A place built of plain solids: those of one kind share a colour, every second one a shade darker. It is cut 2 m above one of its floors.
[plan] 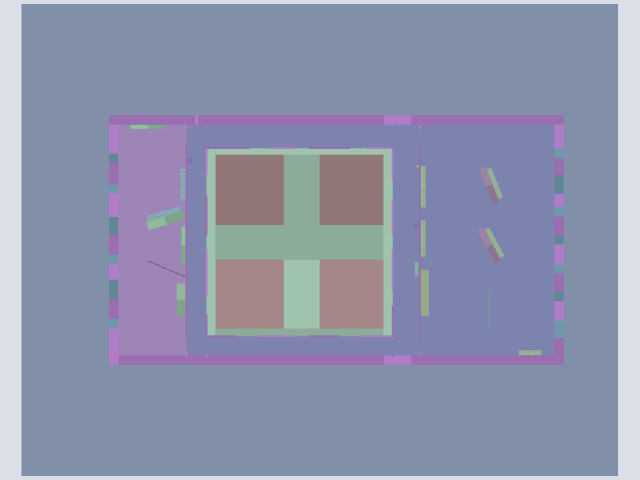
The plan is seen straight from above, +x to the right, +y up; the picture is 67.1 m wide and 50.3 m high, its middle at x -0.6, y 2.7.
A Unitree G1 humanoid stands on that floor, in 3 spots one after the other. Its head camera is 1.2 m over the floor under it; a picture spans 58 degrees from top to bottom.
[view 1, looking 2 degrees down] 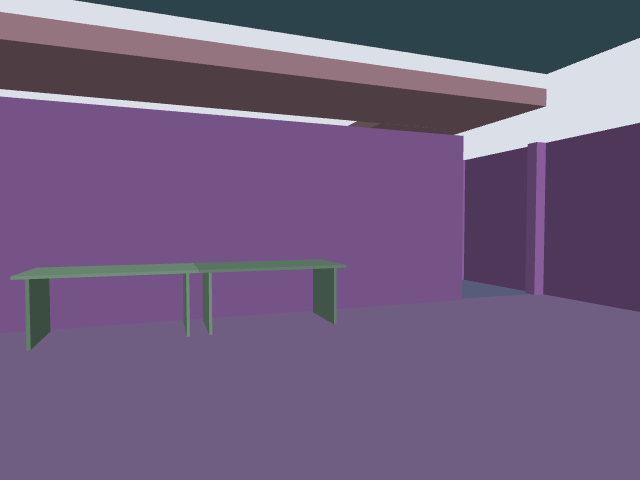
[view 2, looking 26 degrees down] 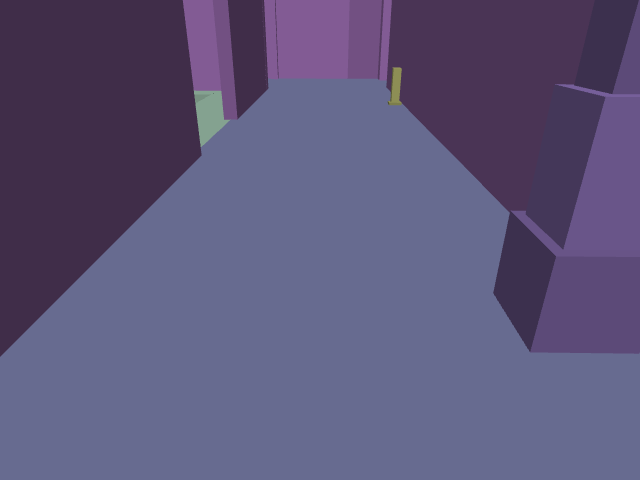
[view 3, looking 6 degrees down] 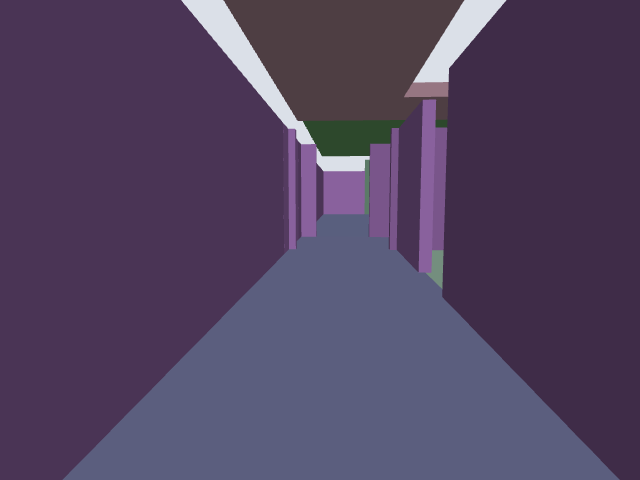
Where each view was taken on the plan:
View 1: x -20.37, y -3.20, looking -20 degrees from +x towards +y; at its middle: wall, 6.05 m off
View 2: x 8.44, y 2.45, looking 91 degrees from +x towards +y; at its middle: floor_corr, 2.74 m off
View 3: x -2.51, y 13.60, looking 3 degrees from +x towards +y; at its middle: floor_corr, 11.49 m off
